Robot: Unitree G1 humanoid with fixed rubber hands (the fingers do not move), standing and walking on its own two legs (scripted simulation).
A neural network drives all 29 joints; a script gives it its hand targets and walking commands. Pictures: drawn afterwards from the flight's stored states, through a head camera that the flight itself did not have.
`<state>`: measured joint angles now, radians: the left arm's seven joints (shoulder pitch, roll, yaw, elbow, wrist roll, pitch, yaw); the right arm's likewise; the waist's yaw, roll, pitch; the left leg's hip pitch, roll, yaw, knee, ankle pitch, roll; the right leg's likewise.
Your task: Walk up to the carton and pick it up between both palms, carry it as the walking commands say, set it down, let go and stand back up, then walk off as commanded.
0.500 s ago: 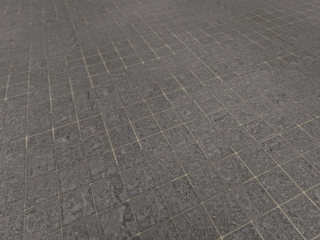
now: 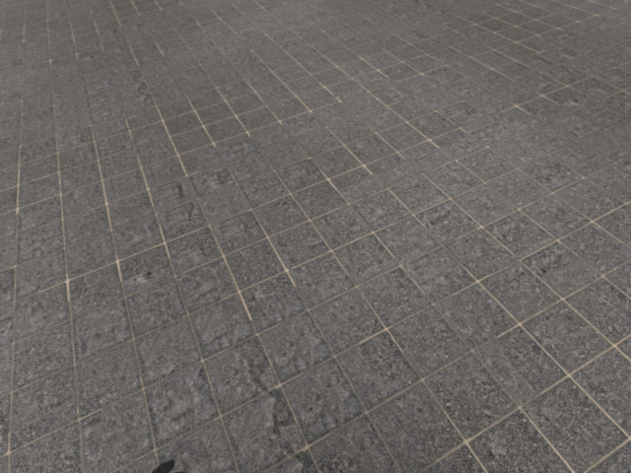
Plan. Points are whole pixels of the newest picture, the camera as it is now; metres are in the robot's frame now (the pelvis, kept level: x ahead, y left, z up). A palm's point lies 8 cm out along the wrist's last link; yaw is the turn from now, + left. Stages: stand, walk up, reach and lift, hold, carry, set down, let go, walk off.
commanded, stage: stand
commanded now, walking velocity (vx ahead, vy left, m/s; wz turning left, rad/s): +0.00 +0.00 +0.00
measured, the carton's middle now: out of the picture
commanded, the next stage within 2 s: none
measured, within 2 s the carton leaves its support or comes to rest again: neither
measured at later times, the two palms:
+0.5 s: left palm out of the picture +0.05 +0.30 -0.12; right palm out of the picture +0.07 -0.17 -0.10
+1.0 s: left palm out of the picture +0.04 +0.27 -0.10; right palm out of the picture +0.05 -0.18 -0.11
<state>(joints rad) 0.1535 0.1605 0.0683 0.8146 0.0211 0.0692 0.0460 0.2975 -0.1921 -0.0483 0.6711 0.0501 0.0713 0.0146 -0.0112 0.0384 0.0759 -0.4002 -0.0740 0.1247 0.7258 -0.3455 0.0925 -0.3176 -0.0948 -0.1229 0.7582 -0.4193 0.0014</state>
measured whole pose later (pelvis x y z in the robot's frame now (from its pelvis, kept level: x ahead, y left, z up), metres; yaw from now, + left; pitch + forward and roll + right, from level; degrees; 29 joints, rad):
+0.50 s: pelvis -0.03 +0.07 +0.01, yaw +2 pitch +0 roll -2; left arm 0.21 0.18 0.07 0.82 0.02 0.07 0.00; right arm 0.29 -0.19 -0.05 0.67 0.05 0.01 0.01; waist 0.00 0.02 0.08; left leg -0.35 0.01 0.02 0.69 -0.34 0.04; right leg -0.32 -0.09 -0.09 0.78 -0.52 0.04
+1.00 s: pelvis -0.05 +0.05 +0.01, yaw +1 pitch -2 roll +0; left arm 0.20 0.11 0.07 0.82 0.02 0.04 0.00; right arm 0.29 -0.18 -0.05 0.68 0.05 0.01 0.01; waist 0.00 0.05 0.07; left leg -0.34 -0.01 0.04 0.65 -0.28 0.03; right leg -0.28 -0.08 -0.10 0.67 -0.35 0.02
